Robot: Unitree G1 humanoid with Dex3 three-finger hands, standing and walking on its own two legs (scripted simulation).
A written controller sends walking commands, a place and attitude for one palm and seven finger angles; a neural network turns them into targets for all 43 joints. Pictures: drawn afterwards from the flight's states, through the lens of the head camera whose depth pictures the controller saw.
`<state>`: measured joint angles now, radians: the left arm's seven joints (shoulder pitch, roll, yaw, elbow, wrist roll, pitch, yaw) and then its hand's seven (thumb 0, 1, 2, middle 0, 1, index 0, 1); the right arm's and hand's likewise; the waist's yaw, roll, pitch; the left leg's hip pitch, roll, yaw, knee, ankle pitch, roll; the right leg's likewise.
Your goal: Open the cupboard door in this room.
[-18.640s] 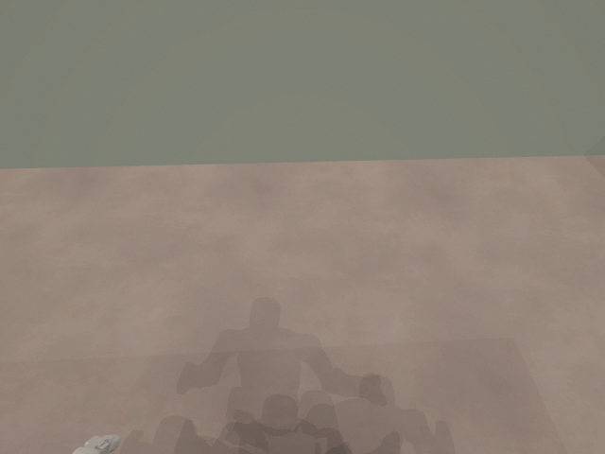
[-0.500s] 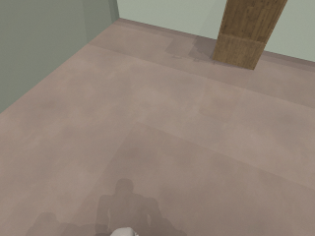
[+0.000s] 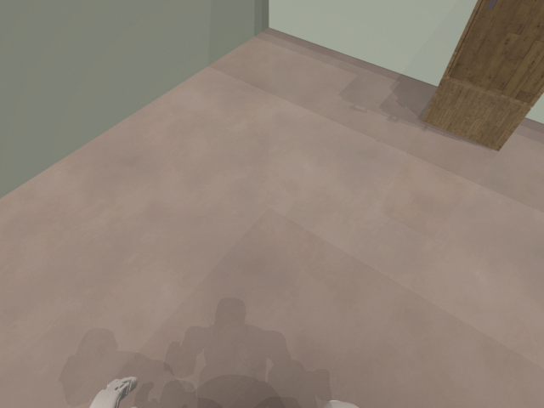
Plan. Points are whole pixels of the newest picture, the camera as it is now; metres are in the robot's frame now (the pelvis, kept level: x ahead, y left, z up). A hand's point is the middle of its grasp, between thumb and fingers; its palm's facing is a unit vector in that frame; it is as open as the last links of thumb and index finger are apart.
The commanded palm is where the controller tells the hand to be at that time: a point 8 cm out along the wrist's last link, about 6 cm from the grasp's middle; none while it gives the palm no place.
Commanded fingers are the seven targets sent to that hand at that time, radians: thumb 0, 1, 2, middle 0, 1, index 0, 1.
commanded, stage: stand and wait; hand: left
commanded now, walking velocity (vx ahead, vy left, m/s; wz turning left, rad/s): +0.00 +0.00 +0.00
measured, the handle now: out of the picture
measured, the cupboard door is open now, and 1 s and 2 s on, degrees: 0 0 0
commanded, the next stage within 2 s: turn or walk to find it in 0.28 s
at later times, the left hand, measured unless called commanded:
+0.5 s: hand out of the picture -0.04 +0.13 -0.17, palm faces +0.19 -0.96 -0.23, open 7.3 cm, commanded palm none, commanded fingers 0.00 0.90 0.90 -0.20 -0.30 -0.20 -0.30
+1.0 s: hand out of the picture -0.02 +0.17 -0.16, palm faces +0.31 -0.91 -0.28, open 7.4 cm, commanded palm none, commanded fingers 0.00 0.90 0.90 -0.20 -0.30 -0.20 -0.30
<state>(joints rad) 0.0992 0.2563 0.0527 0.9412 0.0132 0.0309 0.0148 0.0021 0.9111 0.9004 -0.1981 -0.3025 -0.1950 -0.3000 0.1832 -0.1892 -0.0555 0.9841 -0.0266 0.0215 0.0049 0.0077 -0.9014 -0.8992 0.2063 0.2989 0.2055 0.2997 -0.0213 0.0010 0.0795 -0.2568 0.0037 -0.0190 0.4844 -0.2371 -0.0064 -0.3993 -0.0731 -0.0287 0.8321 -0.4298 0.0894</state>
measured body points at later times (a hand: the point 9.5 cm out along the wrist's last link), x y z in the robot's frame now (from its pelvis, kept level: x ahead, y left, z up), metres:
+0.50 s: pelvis -0.01 -0.05 +0.00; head +0.03 -0.05 +0.45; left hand -0.05 +0.18 -0.15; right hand +0.08 -0.28 -0.16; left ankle -0.07 +0.08 -0.71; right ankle +0.01 -0.13 -0.74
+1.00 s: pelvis -0.05 -0.06 +0.00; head -0.01 -0.06 +0.45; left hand -0.04 +0.22 -0.14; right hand +0.07 -0.28 -0.16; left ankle -0.06 +0.08 -0.74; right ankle -0.02 -0.17 -0.74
